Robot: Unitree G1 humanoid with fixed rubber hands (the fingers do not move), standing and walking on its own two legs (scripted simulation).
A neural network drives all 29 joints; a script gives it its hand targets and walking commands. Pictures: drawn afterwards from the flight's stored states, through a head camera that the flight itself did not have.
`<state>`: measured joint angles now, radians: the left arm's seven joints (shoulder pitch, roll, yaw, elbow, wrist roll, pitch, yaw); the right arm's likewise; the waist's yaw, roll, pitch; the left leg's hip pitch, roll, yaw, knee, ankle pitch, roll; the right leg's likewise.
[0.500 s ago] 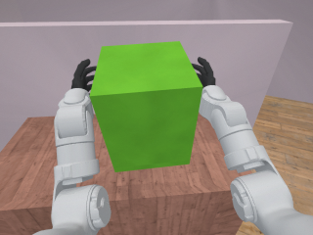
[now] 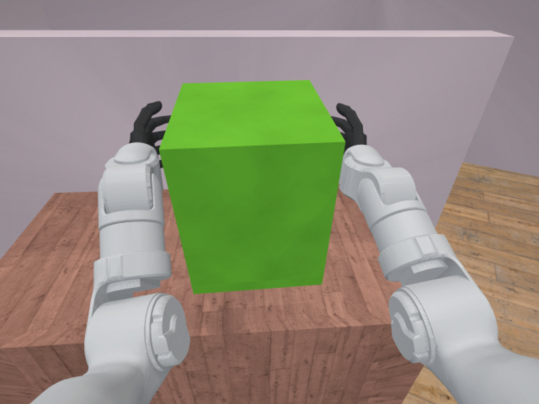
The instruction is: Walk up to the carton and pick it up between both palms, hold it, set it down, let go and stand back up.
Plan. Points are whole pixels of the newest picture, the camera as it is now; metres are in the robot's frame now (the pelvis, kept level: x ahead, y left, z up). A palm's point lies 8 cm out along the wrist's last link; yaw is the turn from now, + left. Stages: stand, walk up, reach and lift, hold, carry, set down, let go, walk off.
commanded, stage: hold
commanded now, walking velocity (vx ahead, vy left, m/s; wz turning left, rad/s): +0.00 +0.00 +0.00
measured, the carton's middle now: (252, 184) +0.40 +0.02 +0.20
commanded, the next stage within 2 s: none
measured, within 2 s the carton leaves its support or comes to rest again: neither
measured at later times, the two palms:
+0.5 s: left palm (148, 161) +0.38 +0.16 +0.25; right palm (352, 157) +0.38 -0.13 +0.25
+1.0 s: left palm (144, 147) +0.37 +0.16 +0.28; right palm (360, 150) +0.37 -0.13 +0.27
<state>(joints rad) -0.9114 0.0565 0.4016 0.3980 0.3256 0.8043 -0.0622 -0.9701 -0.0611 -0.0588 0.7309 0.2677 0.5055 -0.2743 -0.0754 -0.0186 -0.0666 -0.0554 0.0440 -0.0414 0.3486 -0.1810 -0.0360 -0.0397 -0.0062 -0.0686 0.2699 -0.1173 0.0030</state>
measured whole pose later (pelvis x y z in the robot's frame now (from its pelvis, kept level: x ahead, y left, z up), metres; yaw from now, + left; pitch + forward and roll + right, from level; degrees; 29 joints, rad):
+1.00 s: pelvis +0.00 +0.00 +0.00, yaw +0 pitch -9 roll -1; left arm -0.88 0.03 0.39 0.28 0.33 0.84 -0.06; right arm -0.93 -0.07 -0.03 0.64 0.31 0.53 -0.29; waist -0.09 -0.01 -0.05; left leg 0.00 0.05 -0.04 0.35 -0.19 -0.04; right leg 0.01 0.00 -0.06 0.26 -0.12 0.01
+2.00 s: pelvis +0.01 +0.01 +0.00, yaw +0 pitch -8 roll -1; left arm -0.81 0.01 0.38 0.22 0.31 0.84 -0.04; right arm -0.90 -0.08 0.00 0.60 0.34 0.54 -0.30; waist -0.09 -0.01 -0.04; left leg -0.02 0.05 -0.04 0.37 -0.21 -0.03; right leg 0.01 0.00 -0.06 0.26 -0.13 0.01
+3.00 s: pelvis +0.01 +0.01 +0.00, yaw +0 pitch -7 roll -2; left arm -0.82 0.02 0.38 0.25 0.30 0.83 -0.03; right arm -0.91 -0.09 0.01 0.61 0.35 0.53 -0.31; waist -0.09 -0.01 -0.06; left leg -0.03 0.05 -0.04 0.37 -0.21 -0.03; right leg 0.00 0.00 -0.07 0.25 -0.13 0.01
